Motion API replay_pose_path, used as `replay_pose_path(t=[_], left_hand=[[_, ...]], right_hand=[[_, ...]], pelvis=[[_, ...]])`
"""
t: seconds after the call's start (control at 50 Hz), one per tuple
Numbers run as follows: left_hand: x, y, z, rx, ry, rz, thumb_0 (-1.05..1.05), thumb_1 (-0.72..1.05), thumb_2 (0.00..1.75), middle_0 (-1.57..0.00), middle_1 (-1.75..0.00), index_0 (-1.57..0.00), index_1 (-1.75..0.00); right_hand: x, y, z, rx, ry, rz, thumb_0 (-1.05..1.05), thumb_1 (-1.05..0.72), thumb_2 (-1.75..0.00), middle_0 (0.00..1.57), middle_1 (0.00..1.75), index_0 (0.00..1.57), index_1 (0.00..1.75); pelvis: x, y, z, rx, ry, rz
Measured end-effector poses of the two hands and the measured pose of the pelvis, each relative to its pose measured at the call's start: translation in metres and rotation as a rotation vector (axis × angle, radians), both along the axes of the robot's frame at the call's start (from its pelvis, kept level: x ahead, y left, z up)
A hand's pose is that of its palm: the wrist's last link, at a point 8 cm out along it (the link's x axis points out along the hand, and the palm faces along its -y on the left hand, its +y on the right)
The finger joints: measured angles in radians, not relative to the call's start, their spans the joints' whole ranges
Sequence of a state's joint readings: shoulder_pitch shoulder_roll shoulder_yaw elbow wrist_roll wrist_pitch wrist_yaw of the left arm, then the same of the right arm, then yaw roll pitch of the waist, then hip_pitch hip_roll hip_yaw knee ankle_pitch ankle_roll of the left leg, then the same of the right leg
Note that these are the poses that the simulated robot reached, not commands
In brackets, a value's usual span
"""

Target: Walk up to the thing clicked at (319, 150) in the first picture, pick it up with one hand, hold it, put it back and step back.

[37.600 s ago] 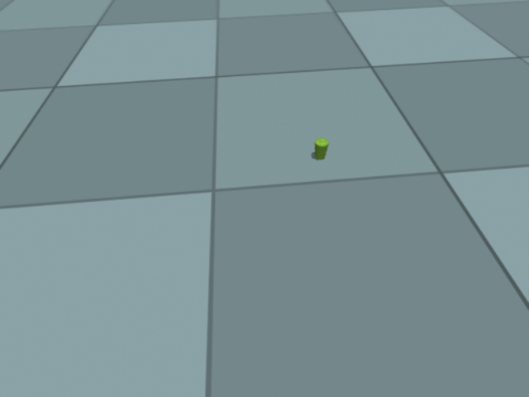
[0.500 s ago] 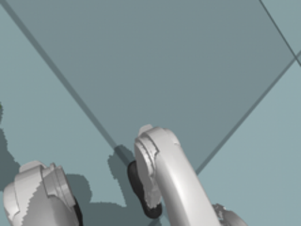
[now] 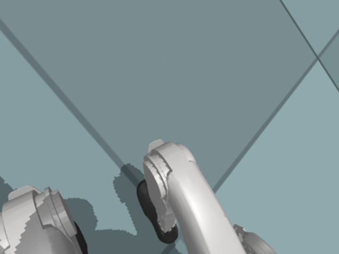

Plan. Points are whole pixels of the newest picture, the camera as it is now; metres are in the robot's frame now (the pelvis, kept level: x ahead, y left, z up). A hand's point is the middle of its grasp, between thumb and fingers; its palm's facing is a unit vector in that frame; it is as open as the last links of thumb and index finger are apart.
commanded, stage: open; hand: left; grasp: from above
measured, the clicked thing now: out of the picture +0.48 +0.32 -0.26
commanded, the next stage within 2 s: withdraw in 0.98 s
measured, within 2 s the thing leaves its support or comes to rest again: neither
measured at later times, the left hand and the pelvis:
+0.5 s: hand out of the picture +0.47 +0.32 -0.22, palm faces -0.41 -0.12 -0.91, open 12.6 cm; pelvis +0.00 +0.00 +0.00, yaw -1 degrees
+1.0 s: hand out of the picture +0.47 +0.32 -0.22, palm faces -0.42 -0.14 -0.90, open 13.6 cm; pelvis +0.00 +0.00 +0.00, yaw -1 degrees
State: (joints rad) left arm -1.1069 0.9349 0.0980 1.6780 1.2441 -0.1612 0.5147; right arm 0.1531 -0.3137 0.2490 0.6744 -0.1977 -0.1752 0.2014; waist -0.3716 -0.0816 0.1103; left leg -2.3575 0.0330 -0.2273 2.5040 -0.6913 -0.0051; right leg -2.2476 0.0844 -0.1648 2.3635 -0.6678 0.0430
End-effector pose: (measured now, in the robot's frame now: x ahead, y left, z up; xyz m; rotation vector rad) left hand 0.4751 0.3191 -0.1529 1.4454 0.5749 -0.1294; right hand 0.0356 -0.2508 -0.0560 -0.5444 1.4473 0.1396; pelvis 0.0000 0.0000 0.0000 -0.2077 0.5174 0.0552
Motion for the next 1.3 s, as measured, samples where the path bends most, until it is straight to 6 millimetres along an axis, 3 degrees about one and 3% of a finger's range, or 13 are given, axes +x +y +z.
replay_pose_path(t=[0.18,0.42,0.68,1.2,1.3], left_hand=[[0.000,0.000,0.000,-0.006,0.001,-0.003,0.00,-0.05,0.72,-0.65,-0.90,-0.59,-0.88],[0.000,-0.001,-0.006,0.007,-0.013,-0.021,0.00,-0.24,0.85,-0.35,-0.94,-0.35,-0.92],[0.004,-0.001,-0.007,0.010,-0.017,0.005,0.00,-0.46,0.99,-0.14,-1.03,-0.15,-1.03],[0.004,-0.003,-0.007,0.006,-0.015,-0.027,0.00,-0.49,1.03,-0.09,-1.07,-0.10,-1.07],[0.012,-0.002,0.008,0.012,-0.090,-0.029,0.00,-0.51,1.00,-0.09,-1.05,-0.10,-1.04]], right_hand=[[-0.007,0.000,0.005,-0.007,0.003,0.009,0.00,-0.91,-0.90,0.20,0.30,0.20,0.30],[-0.012,0.002,0.009,-0.011,0.010,0.019,0.00,-0.90,-0.90,0.20,0.30,0.20,0.30],[0.000,0.006,0.010,0.004,0.005,0.025,0.00,-0.90,-0.90,0.20,0.30,0.20,0.30],[-0.010,0.001,0.010,-0.010,0.025,0.018,0.00,-0.90,-0.90,0.20,0.30,0.20,0.30],[-0.007,0.002,0.010,-0.001,0.020,0.012,0.00,-0.91,-0.90,0.20,0.30,0.20,0.30]], pelvis=[[-0.002,0.000,-0.001,-0.004,-0.016,-0.003],[-0.004,0.001,-0.002,-0.010,-0.022,-0.008],[0.000,0.002,0.003,-0.017,0.000,-0.006],[-0.003,0.000,0.002,-0.013,-0.015,-0.008],[-0.001,0.000,0.003,-0.011,-0.004,-0.006]])
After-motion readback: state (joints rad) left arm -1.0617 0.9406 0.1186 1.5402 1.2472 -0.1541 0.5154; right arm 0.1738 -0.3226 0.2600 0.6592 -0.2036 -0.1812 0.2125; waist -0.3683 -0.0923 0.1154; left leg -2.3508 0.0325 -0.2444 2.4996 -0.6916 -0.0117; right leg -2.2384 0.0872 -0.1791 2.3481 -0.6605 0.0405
